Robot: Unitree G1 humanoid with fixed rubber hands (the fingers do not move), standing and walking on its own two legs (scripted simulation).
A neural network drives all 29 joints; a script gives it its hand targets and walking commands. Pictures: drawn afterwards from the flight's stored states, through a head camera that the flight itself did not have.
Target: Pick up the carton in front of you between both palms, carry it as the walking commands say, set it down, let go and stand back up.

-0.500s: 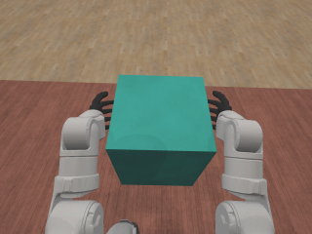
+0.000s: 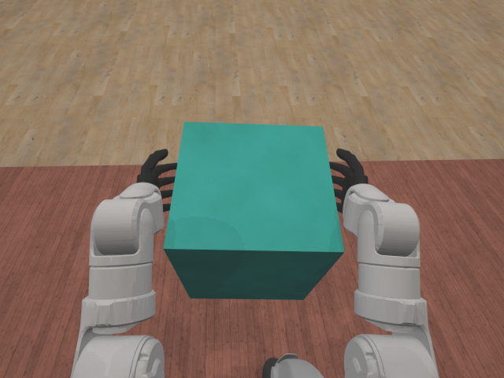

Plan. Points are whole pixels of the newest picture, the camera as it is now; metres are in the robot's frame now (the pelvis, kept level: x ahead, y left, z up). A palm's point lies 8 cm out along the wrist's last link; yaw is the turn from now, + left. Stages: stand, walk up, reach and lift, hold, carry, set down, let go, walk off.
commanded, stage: carry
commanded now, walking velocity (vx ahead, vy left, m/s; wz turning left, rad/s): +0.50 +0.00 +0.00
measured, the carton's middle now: (250, 220) +0.36 -0.01 +0.03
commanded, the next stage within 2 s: none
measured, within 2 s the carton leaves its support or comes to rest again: neither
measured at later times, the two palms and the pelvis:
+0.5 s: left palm (165, 91) +0.63 +0.16 +0.09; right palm (306, 88) +0.65 -0.14 +0.09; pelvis +0.29 -0.01 -0.02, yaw +2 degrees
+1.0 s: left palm (178, 38) +0.94 +0.17 +0.05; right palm (285, 40) +0.94 -0.13 +0.06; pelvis +0.59 +0.03 -0.05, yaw +0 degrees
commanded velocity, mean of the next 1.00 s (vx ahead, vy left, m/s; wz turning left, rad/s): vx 0.50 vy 0.00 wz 0.00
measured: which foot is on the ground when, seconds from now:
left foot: down 0.00-0.10, up 0.12-0.58, down 0.60-1.00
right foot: up 0.00-0.06, down 0.08-0.58, up 0.60-1.00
